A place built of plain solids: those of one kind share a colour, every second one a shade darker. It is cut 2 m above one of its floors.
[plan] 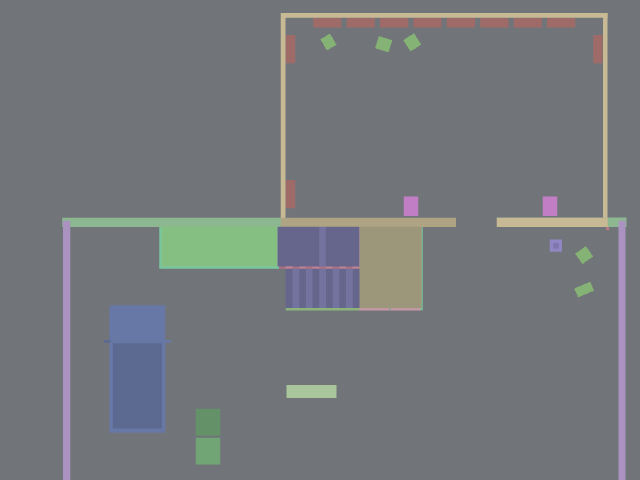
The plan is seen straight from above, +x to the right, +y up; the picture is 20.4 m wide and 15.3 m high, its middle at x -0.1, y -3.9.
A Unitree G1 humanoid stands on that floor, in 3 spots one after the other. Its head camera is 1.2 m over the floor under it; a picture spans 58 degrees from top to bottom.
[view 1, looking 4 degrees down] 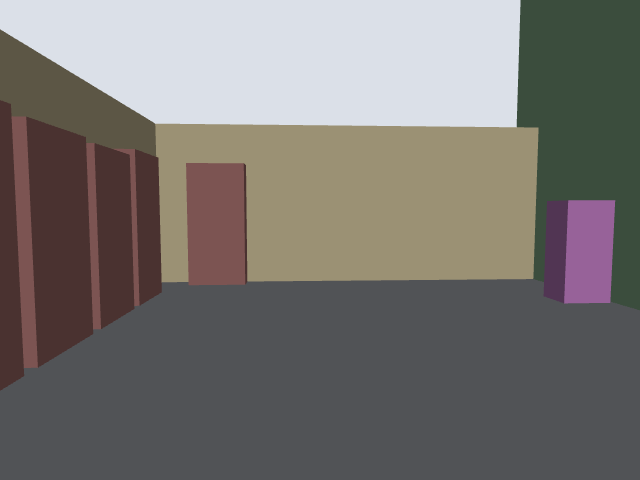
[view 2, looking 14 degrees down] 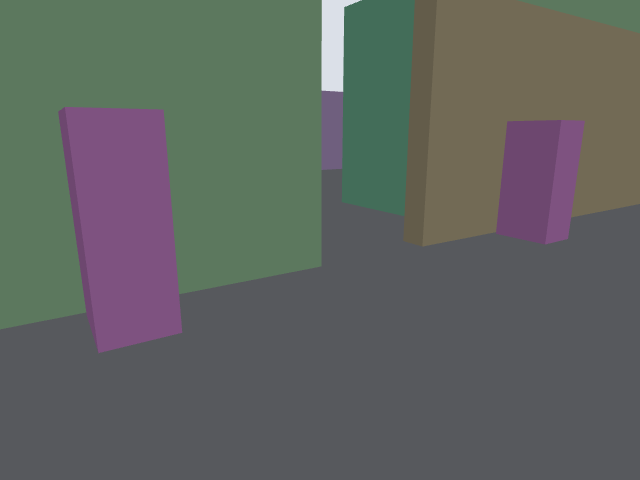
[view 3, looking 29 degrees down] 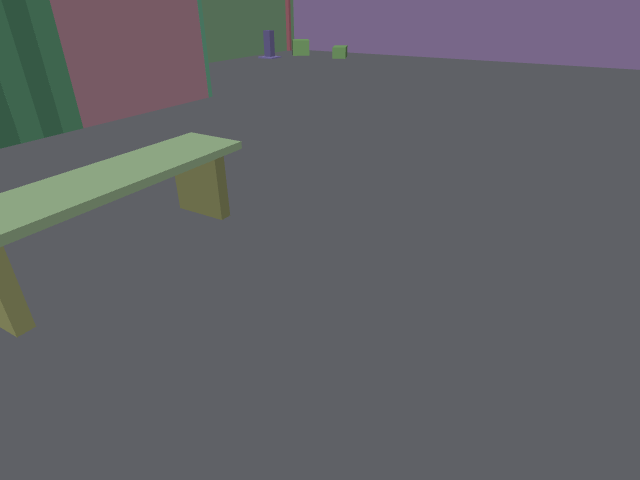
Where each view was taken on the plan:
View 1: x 1.68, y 0.90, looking -3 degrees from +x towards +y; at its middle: wall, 7.27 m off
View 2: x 7.62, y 0.00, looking -123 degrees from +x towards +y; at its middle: facade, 3.92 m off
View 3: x -1.58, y -10.65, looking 30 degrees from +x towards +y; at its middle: ground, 2.48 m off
